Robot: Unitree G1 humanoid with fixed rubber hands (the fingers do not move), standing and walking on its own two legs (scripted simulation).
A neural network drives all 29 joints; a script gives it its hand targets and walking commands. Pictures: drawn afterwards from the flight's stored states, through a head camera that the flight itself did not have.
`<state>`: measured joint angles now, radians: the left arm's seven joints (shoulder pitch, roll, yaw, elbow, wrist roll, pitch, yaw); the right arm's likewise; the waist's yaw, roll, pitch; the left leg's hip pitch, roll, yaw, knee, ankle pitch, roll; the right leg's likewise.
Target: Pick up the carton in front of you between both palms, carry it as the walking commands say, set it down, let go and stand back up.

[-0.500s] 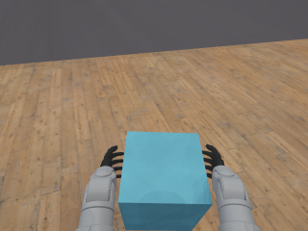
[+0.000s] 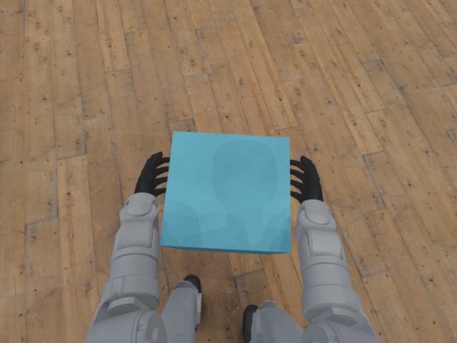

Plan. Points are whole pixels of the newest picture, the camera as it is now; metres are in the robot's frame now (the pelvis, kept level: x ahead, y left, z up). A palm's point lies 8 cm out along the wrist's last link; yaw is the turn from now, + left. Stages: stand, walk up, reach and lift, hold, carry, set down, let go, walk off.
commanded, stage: set down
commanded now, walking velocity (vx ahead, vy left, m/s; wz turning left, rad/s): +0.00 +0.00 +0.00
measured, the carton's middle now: (227, 202) +0.38 +0.03 -0.15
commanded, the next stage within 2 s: none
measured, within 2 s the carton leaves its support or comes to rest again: rests again in 1.76 s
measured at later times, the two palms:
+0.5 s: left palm (154, 190) +0.42 +0.21 -0.22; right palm (278, 199) +0.41 -0.09 -0.20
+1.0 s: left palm (157, 196) +0.45 +0.23 -0.38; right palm (257, 199) +0.46 -0.07 -0.36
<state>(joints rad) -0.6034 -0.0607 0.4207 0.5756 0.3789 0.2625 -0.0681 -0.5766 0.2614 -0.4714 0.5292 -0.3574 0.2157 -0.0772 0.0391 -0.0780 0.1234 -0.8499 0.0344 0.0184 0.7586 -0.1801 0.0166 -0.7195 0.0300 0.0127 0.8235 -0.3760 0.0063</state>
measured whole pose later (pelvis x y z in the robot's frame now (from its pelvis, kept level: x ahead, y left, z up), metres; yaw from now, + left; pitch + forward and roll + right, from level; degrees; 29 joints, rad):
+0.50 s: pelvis -0.03 +0.00 -0.14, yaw -3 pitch +38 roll -4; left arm -0.91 0.06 0.42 0.68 0.30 0.29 -0.07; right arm -0.82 0.22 -0.51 0.55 -0.22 0.22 -0.15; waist 0.05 -0.09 -0.10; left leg -1.71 0.04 -0.03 1.36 -0.32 0.01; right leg -1.56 0.08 0.01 1.44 -0.56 0.02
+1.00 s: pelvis -0.05 +0.00 -0.25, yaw -3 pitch +45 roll -8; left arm -1.17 0.20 0.32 0.79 0.20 0.30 -0.01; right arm -1.10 0.09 -0.49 0.67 -0.11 0.21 -0.19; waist 0.06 -0.10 -0.01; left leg -2.17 -0.01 -0.09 1.76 -0.37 0.00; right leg -1.97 0.14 -0.01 1.85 -0.67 0.05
